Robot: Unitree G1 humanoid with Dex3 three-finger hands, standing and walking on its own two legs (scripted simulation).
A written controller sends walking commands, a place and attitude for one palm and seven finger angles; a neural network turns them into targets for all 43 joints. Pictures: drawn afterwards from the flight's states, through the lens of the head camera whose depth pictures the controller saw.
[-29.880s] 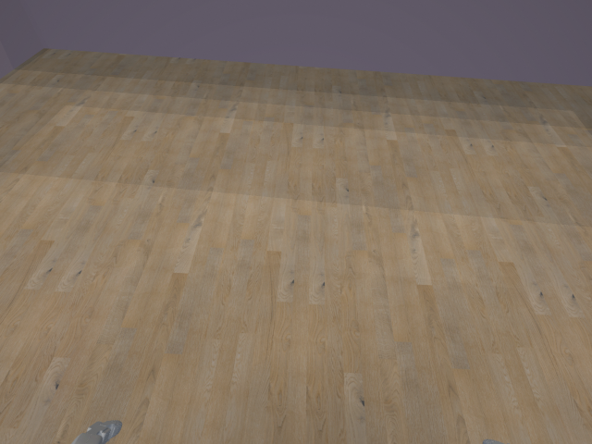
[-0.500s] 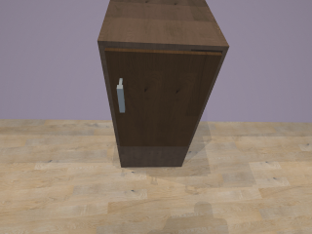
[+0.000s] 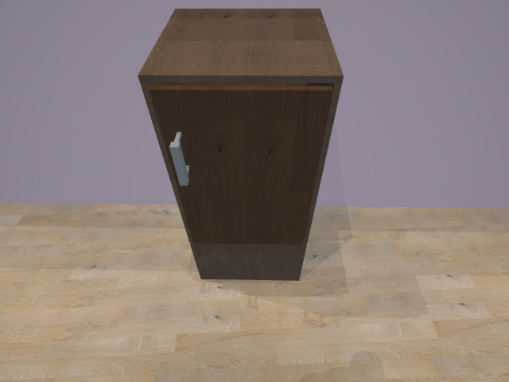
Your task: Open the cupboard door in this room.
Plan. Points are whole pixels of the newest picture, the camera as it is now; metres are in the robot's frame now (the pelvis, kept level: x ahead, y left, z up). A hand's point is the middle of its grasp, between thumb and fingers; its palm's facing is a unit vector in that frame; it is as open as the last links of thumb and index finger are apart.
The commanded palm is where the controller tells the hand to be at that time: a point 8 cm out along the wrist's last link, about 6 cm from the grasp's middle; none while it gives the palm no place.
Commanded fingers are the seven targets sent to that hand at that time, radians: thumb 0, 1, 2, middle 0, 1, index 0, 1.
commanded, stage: come to a stop and stand still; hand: left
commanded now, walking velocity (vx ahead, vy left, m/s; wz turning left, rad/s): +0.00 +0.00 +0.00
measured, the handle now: (181, 159) +0.60 +0.21 -0.03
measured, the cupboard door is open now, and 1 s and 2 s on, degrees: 0 0 0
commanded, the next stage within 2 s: look again from close up in 0.10 s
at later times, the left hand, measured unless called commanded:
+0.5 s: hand out of the picture -0.02 +0.22 -0.19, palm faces +0.03 -0.99 -0.15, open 7.4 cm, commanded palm none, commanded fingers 0.00 0.90 0.90 -0.20 -0.30 -0.20 -0.30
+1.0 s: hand out of the picture -0.03 +0.23 -0.18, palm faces -0.03 -0.99 -0.16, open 7.4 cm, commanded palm none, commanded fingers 0.00 0.90 0.90 -0.20 -0.30 -0.20 -0.30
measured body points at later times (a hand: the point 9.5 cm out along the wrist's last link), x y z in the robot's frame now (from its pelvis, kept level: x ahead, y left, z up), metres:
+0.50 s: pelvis -0.01 +0.07 -0.01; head -0.02 +0.08 +0.44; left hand -0.02 +0.28 -0.17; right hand +0.03 -0.17 -0.15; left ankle -0.01 +0.15 -0.74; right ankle -0.01 -0.06 -0.74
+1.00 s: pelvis -0.01 +0.07 +0.00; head -0.01 +0.07 +0.45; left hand -0.03 +0.29 -0.16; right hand -0.05 -0.15 -0.16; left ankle -0.01 +0.15 -0.74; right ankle -0.01 -0.06 -0.74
